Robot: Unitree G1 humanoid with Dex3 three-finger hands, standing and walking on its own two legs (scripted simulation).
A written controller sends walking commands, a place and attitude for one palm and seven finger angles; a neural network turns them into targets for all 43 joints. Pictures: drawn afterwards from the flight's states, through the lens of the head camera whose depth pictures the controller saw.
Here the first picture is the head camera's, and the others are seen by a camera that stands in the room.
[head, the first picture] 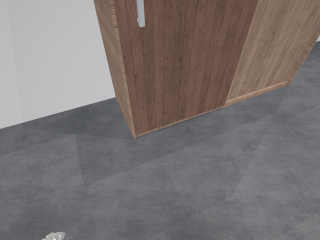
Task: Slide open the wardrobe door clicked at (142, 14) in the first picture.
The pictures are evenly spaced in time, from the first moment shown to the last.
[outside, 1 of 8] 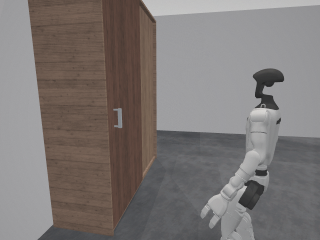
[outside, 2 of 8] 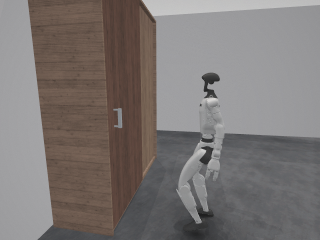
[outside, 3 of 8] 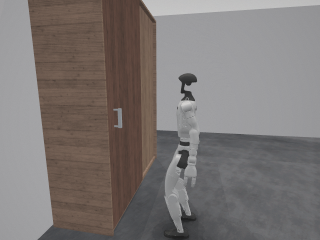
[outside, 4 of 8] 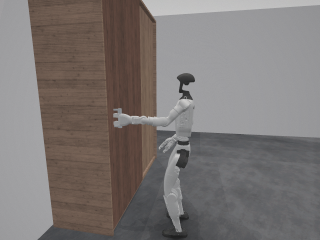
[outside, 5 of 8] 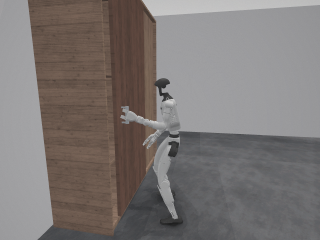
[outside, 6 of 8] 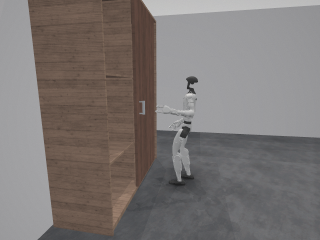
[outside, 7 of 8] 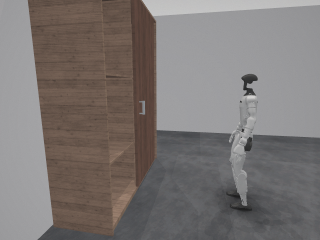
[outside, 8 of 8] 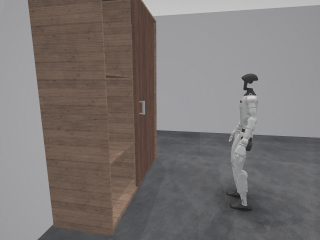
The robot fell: no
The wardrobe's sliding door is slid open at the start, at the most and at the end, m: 0.00 0.68 0.67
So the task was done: yes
